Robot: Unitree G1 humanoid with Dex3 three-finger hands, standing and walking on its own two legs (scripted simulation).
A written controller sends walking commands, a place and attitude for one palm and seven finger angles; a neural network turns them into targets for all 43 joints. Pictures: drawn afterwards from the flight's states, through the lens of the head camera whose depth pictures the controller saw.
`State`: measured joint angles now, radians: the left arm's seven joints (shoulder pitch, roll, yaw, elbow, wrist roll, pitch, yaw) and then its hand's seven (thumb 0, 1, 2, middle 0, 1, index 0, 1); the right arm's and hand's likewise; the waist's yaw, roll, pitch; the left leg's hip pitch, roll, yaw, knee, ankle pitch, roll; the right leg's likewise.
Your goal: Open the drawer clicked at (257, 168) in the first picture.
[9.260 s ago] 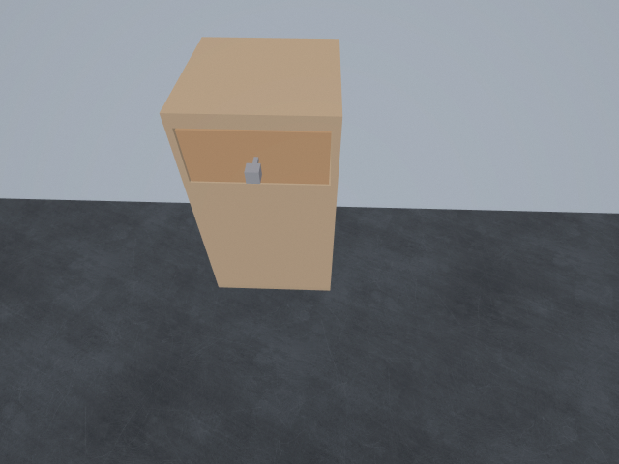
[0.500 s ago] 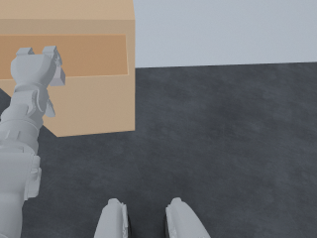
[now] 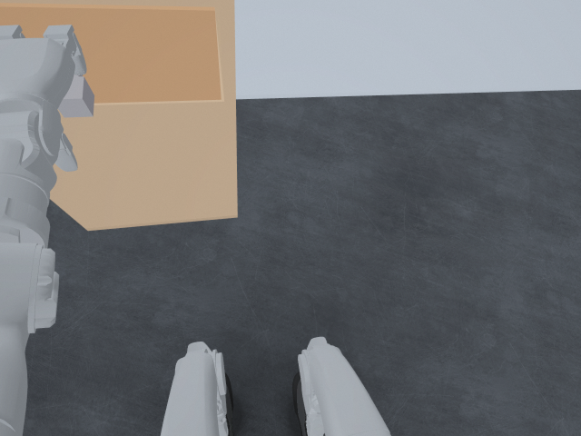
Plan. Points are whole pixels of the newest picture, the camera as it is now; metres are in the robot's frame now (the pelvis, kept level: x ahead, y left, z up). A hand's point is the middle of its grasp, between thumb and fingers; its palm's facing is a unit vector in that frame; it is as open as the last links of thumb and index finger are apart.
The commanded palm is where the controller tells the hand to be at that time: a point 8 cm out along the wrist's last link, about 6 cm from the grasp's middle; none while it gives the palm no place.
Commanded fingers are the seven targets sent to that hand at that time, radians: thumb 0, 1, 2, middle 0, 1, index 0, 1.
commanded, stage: lower the fingers behind the handle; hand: left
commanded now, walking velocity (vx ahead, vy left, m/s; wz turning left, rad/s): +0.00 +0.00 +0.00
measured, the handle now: (75, 85) +0.59 +0.25 +0.01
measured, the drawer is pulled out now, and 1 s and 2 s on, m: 0.00 0.00 0.00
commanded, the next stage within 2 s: lift the fingers back up to retry in 0.38 s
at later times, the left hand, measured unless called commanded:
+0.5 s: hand (54, 102) +0.55 +0.27 +0.02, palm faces -0.04 +0.00 -1.00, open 13.3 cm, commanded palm +0.55 +0.23 +0.05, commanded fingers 0.00 -0.50 0.30 -0.30 -1.20 -0.30 -1.20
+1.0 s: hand (50, 85) +0.56 +0.26 +0.05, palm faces -0.07 -0.04 -1.00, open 13.7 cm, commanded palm +0.55 +0.24 +0.12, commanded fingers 0.00 -0.50 0.30 -0.30 -1.20 -0.30 -1.20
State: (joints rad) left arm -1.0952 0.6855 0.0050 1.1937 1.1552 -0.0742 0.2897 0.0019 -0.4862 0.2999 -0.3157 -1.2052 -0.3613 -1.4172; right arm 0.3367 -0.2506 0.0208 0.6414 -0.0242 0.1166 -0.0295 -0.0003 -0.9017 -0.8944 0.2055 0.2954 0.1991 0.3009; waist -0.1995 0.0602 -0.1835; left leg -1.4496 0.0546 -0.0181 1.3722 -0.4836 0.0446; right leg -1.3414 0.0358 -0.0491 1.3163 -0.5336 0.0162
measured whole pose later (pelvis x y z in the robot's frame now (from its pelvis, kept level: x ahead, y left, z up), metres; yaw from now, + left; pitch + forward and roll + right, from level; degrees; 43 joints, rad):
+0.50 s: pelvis -0.01 +0.00 -0.01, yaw +0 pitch +32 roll -6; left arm -1.15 0.71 -0.02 1.17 1.14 -0.05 0.24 0.00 -0.49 0.30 -0.32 -1.21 -0.34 -1.42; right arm 0.35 -0.25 0.04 0.64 -0.01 0.09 -0.04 0.00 -0.90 -0.89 0.21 0.30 0.20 0.30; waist -0.21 0.06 -0.17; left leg -1.51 0.05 -0.02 1.41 -0.47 0.05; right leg -1.40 0.03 -0.05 1.36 -0.53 0.02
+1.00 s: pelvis +0.03 +0.00 +0.05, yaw +1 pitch +29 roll -5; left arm -0.95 0.64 0.03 1.10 1.12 -0.10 0.30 0.00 -0.49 0.30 -0.32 -1.21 -0.33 -1.22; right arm 0.36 -0.24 -0.01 0.69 -0.02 0.10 -0.03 0.00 -0.90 -0.89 0.21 0.30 0.20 0.30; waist -0.18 0.07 -0.16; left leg -1.23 0.06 -0.01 1.17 -0.46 0.04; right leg -1.12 0.04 -0.04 1.10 -0.49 0.01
